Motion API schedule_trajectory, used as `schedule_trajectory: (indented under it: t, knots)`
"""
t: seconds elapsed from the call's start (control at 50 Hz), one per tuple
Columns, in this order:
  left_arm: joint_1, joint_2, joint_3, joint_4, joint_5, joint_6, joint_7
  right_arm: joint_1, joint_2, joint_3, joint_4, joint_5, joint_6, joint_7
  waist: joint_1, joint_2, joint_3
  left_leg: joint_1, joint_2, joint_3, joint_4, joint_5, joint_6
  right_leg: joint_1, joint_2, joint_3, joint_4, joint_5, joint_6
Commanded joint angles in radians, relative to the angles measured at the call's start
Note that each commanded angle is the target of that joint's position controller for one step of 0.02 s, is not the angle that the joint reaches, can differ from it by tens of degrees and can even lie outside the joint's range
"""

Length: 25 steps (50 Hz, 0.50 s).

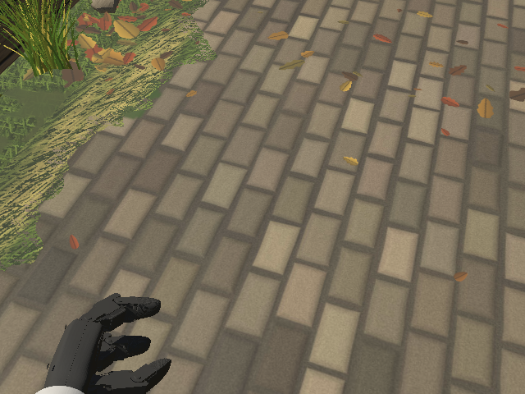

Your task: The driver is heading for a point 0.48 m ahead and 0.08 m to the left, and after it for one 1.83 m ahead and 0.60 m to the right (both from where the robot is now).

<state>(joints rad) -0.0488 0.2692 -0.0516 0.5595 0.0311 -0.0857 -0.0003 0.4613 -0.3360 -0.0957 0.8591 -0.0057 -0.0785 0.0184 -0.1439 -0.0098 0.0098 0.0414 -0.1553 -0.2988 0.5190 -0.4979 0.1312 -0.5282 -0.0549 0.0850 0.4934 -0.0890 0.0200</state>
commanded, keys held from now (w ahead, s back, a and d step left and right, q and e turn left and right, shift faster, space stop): w+q+shift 0.32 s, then e+shift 0.68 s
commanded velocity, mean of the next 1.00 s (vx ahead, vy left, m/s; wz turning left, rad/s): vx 0.54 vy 0.00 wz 0.08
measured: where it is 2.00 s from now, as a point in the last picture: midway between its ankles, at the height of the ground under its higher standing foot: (202, 307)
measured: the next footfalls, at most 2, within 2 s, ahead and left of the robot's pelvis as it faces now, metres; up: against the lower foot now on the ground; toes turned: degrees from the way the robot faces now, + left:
left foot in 0.44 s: +0.54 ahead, +0.12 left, +0.00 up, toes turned +22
right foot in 0.90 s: +0.77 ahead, -0.02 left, +0.00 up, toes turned +2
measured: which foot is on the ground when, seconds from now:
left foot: down 0.00-0.00, up 0.02-0.42, down 0.44-0.92, up 0.94-1.00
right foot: down 0.00-0.44, up 0.46-0.88, down 0.90-1.00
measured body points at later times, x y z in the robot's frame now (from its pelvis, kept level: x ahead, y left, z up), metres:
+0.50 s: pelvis +0.42 +0.03 -0.01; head +0.46 +0.04 +0.44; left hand +0.26 +0.23 -0.14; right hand +0.72 -0.07 -0.09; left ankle +0.51 +0.10 -0.72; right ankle +0.24 -0.19 -0.60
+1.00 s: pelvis +0.64 +0.04 +0.01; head +0.69 +0.04 +0.45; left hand +0.76 +0.33 -0.09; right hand +0.84 -0.21 -0.10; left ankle +0.53 +0.15 -0.62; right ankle +0.73 -0.02 -0.71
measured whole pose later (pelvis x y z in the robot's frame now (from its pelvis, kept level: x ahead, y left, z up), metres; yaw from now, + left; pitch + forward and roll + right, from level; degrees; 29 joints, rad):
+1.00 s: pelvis +0.64 +0.04 +0.01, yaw +1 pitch +2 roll +1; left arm 0.22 0.30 0.08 0.64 0.00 -0.01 -0.02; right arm 0.02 -0.28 -0.05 0.75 0.00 -0.01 -0.02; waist 0.04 0.00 0.08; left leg -0.43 -0.04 0.00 1.23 -0.52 -0.02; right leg -0.49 0.07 -0.02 0.60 -0.15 -0.09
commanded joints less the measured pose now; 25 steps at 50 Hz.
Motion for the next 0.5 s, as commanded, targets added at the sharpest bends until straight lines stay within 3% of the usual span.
schedule_trajectory:
  t: [0.02,0.04,0.06,0.08,0.1,0.12,0.14,0.16,0.2,0.24,0.3,0.32,0.34,0.36,0.38,0.4,0.42,0.44,0.46,0.48,0.5]
  knots:
    - [0.64,0.317,0.135,0.097,0.049,-0.014,0.049,-0.151,0.019,0.011,-0.138,0.007,-0.033,-0.009,0.34,-0.23,-0.382,-0.638,0.009,0.068,0.763,-0.01,0.008,0.992,-0.341,0.381,-0.018,-0.573,-0.06]
    - [0.502,0.359,0.152,0.085,0.044,-0.003,0.036,-0.048,0.017,0.035,-0.193,0.041,-0.025,-0.007,0.209,-0.462,-0.451,-0.825,0.026,0.141,0.93,0.006,0.001,0.98,-0.463,0.895,-0.25,-0.755,-0.158]
    - [0.366,0.22,0.135,0.052,0.037,0.006,0.029,-0.14,-0.063,0.026,-0.152,0.007,0.002,-0.016,0.215,-0.214,-0.256,-0.882,0.12,0.18,0.952,0.138,0.001,0.816,-0.388,0.726,-0.264,-0.847,-0.153]
    - [0.328,0.15,0.118,0.062,0.026,0.01,0.024,-0.203,-0.078,0.02,-0.158,-0.012,0.012,-0.002,0.213,-0.095,-0.143,-0.866,0.156,0.21,0.891,0.213,-0.01,0.684,-0.331,0.501,-0.238,-0.633,-0.134]
    - [0.341,0.121,0.111,0.091,0.03,0.011,0.019,-0.247,-0.071,0.019,-0.161,-0.021,0.023,0.014,0.207,-0.025,-0.085,-0.834,0.187,0.215,0.852,0.232,-0.022,0.597,-0.279,0.34,-0.238,-0.42,-0.109]
    - [0.415,0.094,0.101,0.145,0.025,0.007,0.019,-0.301,-0.037,0.026,-0.185,-0.038,0.032,0.031,0.21,-0.04,-0.037,-0.826,0.214,0.209,0.83,0.236,-0.022,0.554,-0.231,0.194,-0.23,-0.233,-0.084]
    - [0.435,0.077,0.098,0.178,0.017,0.0,0.015,-0.283,-0.005,0.037,-0.207,-0.032,0.046,0.044,0.18,-0.114,-0.044,-0.835,0.227,0.217,0.827,0.243,-0.029,0.537,-0.237,0.16,-0.238,-0.203,-0.084]
    - [0.449,0.055,0.095,0.2,0.004,-0.012,0.007,-0.312,0.011,0.046,-0.224,-0.031,0.059,0.051,0.172,-0.112,-0.02,-0.859,0.247,0.219,0.832,0.252,-0.03,0.518,-0.23,0.111,-0.257,-0.13,-0.077]
    - [0.452,0.046,0.093,0.223,-0.007,-0.029,-0.007,-0.378,0.02,0.058,-0.267,-0.031,0.071,0.059,0.155,-0.068,0.017,-0.881,0.248,0.247,0.801,0.303,-0.029,0.478,-0.213,-0.03,-0.283,0.074,-0.058]
    - [0.408,0.083,0.1,0.227,-0.004,-0.045,-0.004,-0.432,0.012,0.068,-0.311,-0.03,0.075,0.068,0.121,-0.08,0.05,-0.857,0.255,0.265,0.697,0.409,-0.031,0.421,-0.209,-0.134,-0.34,0.139,-0.059]
    - [0.469,0.106,0.103,0.268,-0.002,-0.048,0.003,-0.551,0.003,0.08,-0.341,-0.029,0.074,0.086,0.148,-0.017,0.13,-0.803,0.215,0.395,0.449,0.479,-0.006,0.445,-0.148,-0.287,-0.386,0.319,-0.03]
    - [0.478,0.133,0.108,0.273,0.004,-0.047,0.007,-0.579,0.016,0.088,-0.352,-0.028,0.072,0.092,0.144,-0.031,0.143,-0.746,0.206,0.425,0.365,0.482,0.014,0.447,-0.159,-0.321,-0.388,0.42,-0.024]
    - [0.509,0.128,0.103,0.286,0.002,-0.043,0.011,-0.587,0.025,0.095,-0.34,-0.036,0.064,0.092,0.15,-0.011,0.152,-0.661,0.15,0.468,0.287,0.479,0.028,0.449,-0.141,-0.344,-0.352,0.692,-0.018]
    - [0.545,0.156,0.105,0.296,-0.001,-0.039,0.019,-0.55,0.033,0.099,-0.319,-0.046,0.053,0.089,0.134,-0.037,0.117,-0.541,0.091,0.49,0.237,0.473,0.035,0.458,-0.153,-0.333,-0.286,0.933,-0.024]
    - [0.543,0.197,0.111,0.302,-0.006,-0.03,0.028,-0.449,0.018,0.094,-0.277,-0.054,0.045,0.079,0.08,-0.07,0.065,-0.397,0.043,0.475,0.197,0.444,0.039,0.454,-0.168,-0.322,-0.167,1.076,-0.032]
    - [0.529,0.23,0.112,0.304,-0.014,-0.022,0.033,-0.279,-0.014,0.079,-0.213,-0.061,0.036,0.065,-0.002,-0.089,-0.022,-0.196,0.023,0.417,0.142,0.454,0.06,0.428,-0.188,-0.3,0.021,1.106,-0.046]
    - [0.489,0.232,0.107,0.297,-0.028,-0.016,0.031,-0.097,-0.044,0.063,-0.141,-0.063,0.028,0.044,-0.089,-0.102,-0.087,0.003,0.063,0.339,0.013,0.588,0.087,0.371,-0.178,-0.307,0.254,1.007,-0.061]
    - [0.512,0.174,0.1,0.286,-0.032,-0.009,0.021,-0.059,-0.121,0.04,-0.104,-0.075,0.027,0.021,-0.055,-0.003,-0.158,0.211,0.214,0.218,0.026,0.827,0.101,0.206,-0.055,-0.319,0.615,0.2,-0.054]
    - [0.68,0.123,0.079,0.261,-0.044,-0.034,0.013,-0.151,-0.23,0.024,-0.214,-0.012,0.025,-0.011,0.054,0.244,-0.465,0.588,0.603,-0.295,0.155,1.405,0.267,-0.088,0.063,-0.067,1.04,-0.558,-0.019]
    - [0.579,0.243,0.112,0.282,-0.078,-0.051,0.01,-0.088,-0.181,0.018,-0.2,-0.008,0.031,-0.014,-0.059,0.059,-0.627,0.502,0.596,-0.286,0.058,1.448,0.297,-0.034,0.079,0.169,1.068,-0.553,-0.025]
    - [0.522,0.199,0.114,0.242,-0.12,-0.043,0.016,-0.161,-0.164,0.021,-0.175,-0.016,0.018,-0.002,0.02,0.023,-0.448,0.353,0.57,-0.179,-0.014,1.258,0.306,-0.106,0.041,0.132,1.014,-0.495,-0.009]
